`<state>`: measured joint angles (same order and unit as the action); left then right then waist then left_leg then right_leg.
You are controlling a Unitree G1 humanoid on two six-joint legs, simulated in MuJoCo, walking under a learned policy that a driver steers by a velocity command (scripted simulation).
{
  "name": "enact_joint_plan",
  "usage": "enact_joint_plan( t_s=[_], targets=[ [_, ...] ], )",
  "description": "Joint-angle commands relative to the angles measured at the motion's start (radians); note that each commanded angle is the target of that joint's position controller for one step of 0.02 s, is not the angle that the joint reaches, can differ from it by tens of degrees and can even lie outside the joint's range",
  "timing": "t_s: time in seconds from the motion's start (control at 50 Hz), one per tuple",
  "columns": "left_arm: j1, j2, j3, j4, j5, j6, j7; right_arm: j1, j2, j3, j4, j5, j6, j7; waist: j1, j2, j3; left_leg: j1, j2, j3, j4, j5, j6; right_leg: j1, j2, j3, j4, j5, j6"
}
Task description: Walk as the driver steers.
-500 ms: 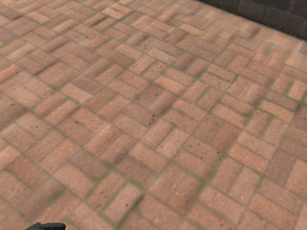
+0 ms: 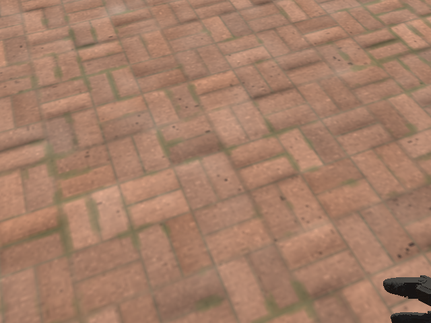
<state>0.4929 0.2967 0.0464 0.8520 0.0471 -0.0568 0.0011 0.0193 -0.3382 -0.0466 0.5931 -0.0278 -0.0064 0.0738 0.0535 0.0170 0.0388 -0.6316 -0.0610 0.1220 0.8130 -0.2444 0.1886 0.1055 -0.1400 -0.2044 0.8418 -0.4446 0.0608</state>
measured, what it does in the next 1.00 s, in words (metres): walks ahead: right foot, then left foot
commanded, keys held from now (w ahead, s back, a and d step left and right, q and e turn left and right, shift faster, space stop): w+q+shift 0.08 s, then w+e+shift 0.16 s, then e+shift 0.26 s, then q+shift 0.50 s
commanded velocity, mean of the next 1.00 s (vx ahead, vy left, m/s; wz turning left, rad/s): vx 0.46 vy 0.00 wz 0.20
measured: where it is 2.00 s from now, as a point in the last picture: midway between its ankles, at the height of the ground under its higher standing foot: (215, 225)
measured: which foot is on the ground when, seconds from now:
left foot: down 0.00-0.40, up 0.42-0.92, down 0.94-1.00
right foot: up 0.00-0.40, down 0.42-0.96, up 0.98-1.00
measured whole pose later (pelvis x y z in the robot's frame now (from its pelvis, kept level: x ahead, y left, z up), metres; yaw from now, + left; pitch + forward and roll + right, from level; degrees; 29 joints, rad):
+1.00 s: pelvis +0.68 +0.10 +0.04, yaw +10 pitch +3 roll -2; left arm 0.10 0.30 0.05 0.72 0.02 0.01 0.03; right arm 0.25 -0.30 -0.06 0.59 0.00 -0.03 0.02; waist -0.01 -0.02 0.05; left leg -0.47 -0.02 -0.01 0.62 -0.22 0.06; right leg -0.33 0.05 -0.06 0.91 -0.51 -0.01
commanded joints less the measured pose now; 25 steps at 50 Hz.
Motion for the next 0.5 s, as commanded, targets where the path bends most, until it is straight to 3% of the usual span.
enact_joint_plan(
  t_s=[0.02,0.04,0.06,0.08,0.1,0.12,0.14,0.2,0.24,0.28,0.3,0.36,0.38,0.4,0.42,0.44,0.46,0.48,0.5],
  targets=[
    [-0.241,0.157,0.017,-0.273,-0.002,-0.057,-0.021,0.417,-0.319,-0.111,0.036,0.006,0.027,-0.042,-0.226,0.09,-0.385,1.082,0.295,-0.947,-0.494,-0.398,0.211,-0.977,0.134,0.269,0.785,0.07,-0.04],
    [-0.285,0.147,0.011,-0.287,-0.013,-0.069,-0.019,0.402,-0.29,-0.105,0.068,0.005,0.021,-0.055,-0.195,0.054,-0.255,0.979,0.301,-0.884,-0.538,-0.323,0.189,-1.014,0.085,0.283,0.736,0.117,-0.05],
    [-0.256,0.132,-0.001,-0.266,-0.009,-0.072,-0.012,0.377,-0.234,-0.091,0.08,0.005,0.008,-0.063,-0.131,-0.038,-0.123,0.785,0.269,-0.788,-0.546,-0.195,0.159,-0.955,0.038,0.271,0.631,0.149,-0.05],
    [-0.245,0.117,-0.008,-0.26,0.009,-0.06,-0.009,0.331,-0.207,-0.081,0.076,0.005,-0.009,-0.071,-0.083,-0.068,-0.075,0.629,0.214,-0.693,-0.539,-0.114,0.148,-0.871,0.011,0.276,0.559,0.125,-0.041],
    [-0.167,0.108,-0.013,-0.229,0.021,-0.037,-0.01,0.274,-0.159,-0.06,0.069,0.005,-0.022,-0.075,-0.021,-0.078,-0.048,0.523,0.189,-0.593,-0.554,-0.071,0.133,-0.804,-0.013,0.27,0.51,0.119,-0.038],
    [-0.135,0.099,-0.016,-0.213,0.027,-0.013,-0.013,0.267,-0.117,-0.042,0.068,0.007,-0.039,-0.072,0.0,-0.061,-0.038,0.432,0.178,-0.555,-0.571,-0.019,0.137,-0.749,-0.029,0.263,0.454,0.097,-0.032],
    [-0.139,0.086,-0.02,-0.204,0.027,0.004,-0.018,0.28,-0.085,-0.029,0.086,0.009,-0.056,-0.067,0.01,-0.058,-0.01,0.376,0.16,-0.499,-0.595,0.027,0.13,-0.733,-0.039,0.244,0.393,0.089,-0.027],
    [-0.339,0.056,-0.035,-0.263,-0.002,0.01,-0.033,0.343,-0.085,-0.025,0.128,0.016,-0.093,-0.05,-0.049,-0.018,0.101,0.35,0.096,-0.329,-0.692,0.278,0.059,-0.793,-0.035,0.165,0.151,0.325,-0.047],
    [-0.405,0.036,-0.044,-0.264,-0.022,0.003,-0.046,0.369,-0.076,-0.019,0.146,0.025,-0.111,-0.043,-0.081,-0.025,0.102,0.385,0.064,-0.226,-0.715,0.48,-0.011,-0.734,-0.001,0.118,-0.028,0.514,-0.082],
    [-0.431,0.004,-0.053,-0.252,-0.031,-0.008,-0.058,0.409,-0.076,-0.011,0.182,0.029,-0.124,-0.05,-0.097,-0.041,0.095,0.477,0.088,-0.151,-0.729,0.787,-0.061,-0.671,0.062,0.064,-0.174,0.652,-0.122],
    [-0.427,-0.003,-0.055,-0.244,-0.034,-0.014,-0.06,0.418,-0.088,-0.01,0.195,0.026,-0.129,-0.057,-0.097,-0.02,0.081,0.531,0.11,-0.126,-0.718,0.884,-0.083,-0.64,0.091,0.061,-0.222,0.703,-0.14],
    [-0.284,0.059,-0.031,-0.161,-0.025,-0.023,-0.06,0.385,-0.123,-0.017,0.198,0.011,-0.125,-0.093,-0.029,0.047,-0.041,0.703,0.141,-0.06,-0.522,1.238,-0.164,-0.482,0.229,0.045,-0.28,0.7,-0.164],
    [-0.266,0.158,0.023,-0.19,-0.1,-0.053,-0.063,0.371,-0.166,-0.03,0.175,0.009,-0.094,-0.125,0.005,0.052,-0.129,0.758,0.153,-0.092,-0.345,1.31,-0.222,-0.406,0.261,0.078,-0.271,0.727,-0.147],
    [-0.107,0.196,0.042,-0.145,-0.115,-0.053,-0.061,0.274,-0.195,-0.038,0.145,-0.019,-0.07,-0.141,0.104,0.075,-0.192,0.741,0.144,-0.07,-0.122,1.323,-0.259,-0.294,0.257,0.088,-0.282,0.745,-0.139],
    [0.147,0.208,0.05,-0.07,-0.099,-0.046,-0.044,0.122,-0.194,-0.04,0.099,-0.024,-0.058,-0.144,0.248,-0.009,-0.209,0.585,0.045,-0.025,0.335,1.028,-0.309,-0.089,0.189,0.165,-0.423,0.893,-0.186],
    [0.148,0.198,0.026,-0.05,-0.049,-0.057,-0.04,0.26,0.02,0.01,0.059,-0.067,-0.057,-0.118,0.07,-0.385,-0.238,0.06,-0.114,-0.131,0.791,-0.427,-0.344,0.309,0.027,0.408,-0.185,1.229,-0.284],
    [0.032,0.217,0.035,-0.129,0.017,-0.068,-0.034,0.416,0.02,0.031,0.051,0.019,-0.084,-0.092,0.01,-0.256,-0.496,-0.063,-0.103,-0.339,0.947,-0.409,-0.326,0.428,-0.172,0.839,-0.293,1.09,-0.465],
    [-0.073,0.206,0.055,-0.211,-0.006,-0.052,-0.025,0.323,-0.086,0.019,0.03,0.043,-0.101,-0.081,0.044,-0.086,-0.443,-0.055,-0.054,-0.36,0.862,-0.284,-0.28,0.292,-0.157,0.878,-0.419,0.82,-0.471],
    [-0.172,0.179,0.05,-0.242,-0.045,-0.036,-0.016,0.242,-0.101,0.014,-0.008,0.041,-0.11,-0.074,-0.017,0.061,-0.267,-0.077,-0.013,-0.333,0.765,-0.227,-0.238,0.079,-0.111,0.846,-0.504,0.562,-0.459]
  ],
)
Keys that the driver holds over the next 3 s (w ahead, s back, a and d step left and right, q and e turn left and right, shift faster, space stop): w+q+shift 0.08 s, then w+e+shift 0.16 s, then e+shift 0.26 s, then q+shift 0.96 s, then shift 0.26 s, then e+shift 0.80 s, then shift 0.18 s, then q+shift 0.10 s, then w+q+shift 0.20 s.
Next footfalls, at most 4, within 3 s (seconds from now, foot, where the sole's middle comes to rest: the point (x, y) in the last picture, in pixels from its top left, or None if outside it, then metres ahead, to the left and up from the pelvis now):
0.42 right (239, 255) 0.63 0.00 -0.72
0.94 left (178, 216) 0.76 0.21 -0.72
1.40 right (230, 185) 0.90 0.04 -0.72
1.82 left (177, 238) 0.69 0.20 -0.72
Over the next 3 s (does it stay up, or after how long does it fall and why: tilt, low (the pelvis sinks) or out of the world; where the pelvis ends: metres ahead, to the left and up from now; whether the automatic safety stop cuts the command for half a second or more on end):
stays up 0.85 0.11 0.05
